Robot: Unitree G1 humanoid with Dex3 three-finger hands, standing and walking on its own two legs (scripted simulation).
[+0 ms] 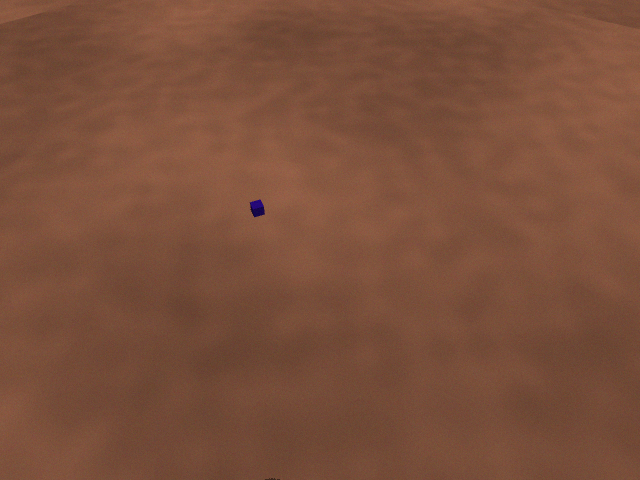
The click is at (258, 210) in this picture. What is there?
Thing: cube
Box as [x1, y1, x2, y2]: [250, 200, 264, 216]
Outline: 260,200 250,202 251,210 254,216 264,213 263,206
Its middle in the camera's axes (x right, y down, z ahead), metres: -0.28 -0.13 +1.77
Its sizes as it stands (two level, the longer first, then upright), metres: 0.050 0.050 0.050
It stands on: the floor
